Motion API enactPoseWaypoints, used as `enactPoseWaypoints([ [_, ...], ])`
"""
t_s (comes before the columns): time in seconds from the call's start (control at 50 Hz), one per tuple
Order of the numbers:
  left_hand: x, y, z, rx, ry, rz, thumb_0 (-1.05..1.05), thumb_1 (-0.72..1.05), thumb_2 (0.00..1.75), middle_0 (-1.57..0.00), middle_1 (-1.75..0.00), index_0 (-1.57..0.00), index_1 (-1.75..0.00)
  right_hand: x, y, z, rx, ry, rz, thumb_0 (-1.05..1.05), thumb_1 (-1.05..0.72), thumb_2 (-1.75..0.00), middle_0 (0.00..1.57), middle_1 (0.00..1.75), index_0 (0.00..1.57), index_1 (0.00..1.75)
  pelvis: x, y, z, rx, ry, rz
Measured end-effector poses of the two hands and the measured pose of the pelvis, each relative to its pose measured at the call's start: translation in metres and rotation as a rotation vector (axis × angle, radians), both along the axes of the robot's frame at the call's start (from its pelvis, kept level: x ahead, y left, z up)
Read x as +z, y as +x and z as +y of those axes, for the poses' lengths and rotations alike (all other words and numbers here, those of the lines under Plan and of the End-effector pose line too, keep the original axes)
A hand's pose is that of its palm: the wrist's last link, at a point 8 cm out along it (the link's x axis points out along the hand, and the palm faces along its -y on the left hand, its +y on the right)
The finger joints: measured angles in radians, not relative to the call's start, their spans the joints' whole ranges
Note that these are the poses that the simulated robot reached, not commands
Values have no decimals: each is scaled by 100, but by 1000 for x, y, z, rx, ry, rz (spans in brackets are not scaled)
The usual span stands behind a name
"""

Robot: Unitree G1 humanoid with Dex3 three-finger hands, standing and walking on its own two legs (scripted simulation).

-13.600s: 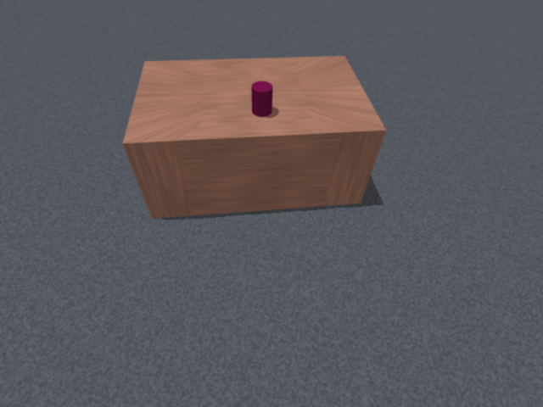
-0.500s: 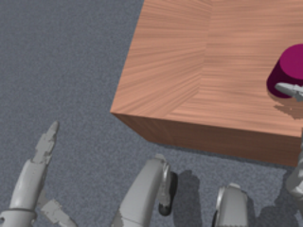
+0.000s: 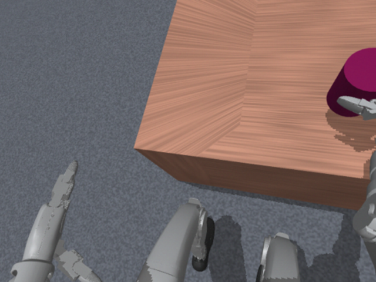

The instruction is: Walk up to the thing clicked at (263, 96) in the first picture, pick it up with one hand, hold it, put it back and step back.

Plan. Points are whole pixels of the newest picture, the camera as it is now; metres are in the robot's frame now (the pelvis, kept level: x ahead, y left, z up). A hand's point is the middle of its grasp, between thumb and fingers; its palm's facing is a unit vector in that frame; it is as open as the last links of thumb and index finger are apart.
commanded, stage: settle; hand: right
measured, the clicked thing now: (359, 85) +0.55 -0.19 -0.02
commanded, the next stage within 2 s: lift in 0.20 s
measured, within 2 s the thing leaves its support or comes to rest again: neither
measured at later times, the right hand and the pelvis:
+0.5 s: hand out of the picture +0.55 -0.21 +0.02, palm faces +0.21 +0.98 +0.00, open 11.4 cm; pelvis +0.01 +0.00 +0.02, yaw +0 degrees
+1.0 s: hand out of the picture +0.48 -0.20 +0.10, palm faces +0.24 +0.97 +0.01, open 11.4 cm; pelvis +0.03 +0.00 +0.07, yaw -1 degrees
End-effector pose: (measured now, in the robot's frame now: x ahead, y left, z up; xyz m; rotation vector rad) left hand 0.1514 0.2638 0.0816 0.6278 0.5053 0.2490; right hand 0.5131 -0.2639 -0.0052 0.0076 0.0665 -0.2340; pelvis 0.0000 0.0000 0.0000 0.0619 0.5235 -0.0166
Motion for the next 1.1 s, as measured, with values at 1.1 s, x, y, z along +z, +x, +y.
enactPoseWaypoints([
  [1.1,5,30,8,72,-247,37,-1,-57,8,-5,-3,-4,-5,121,-84,21,8,-13,-45,-4,61,-79,64,112,74,116,80,35,3,-6,-46,-189],
])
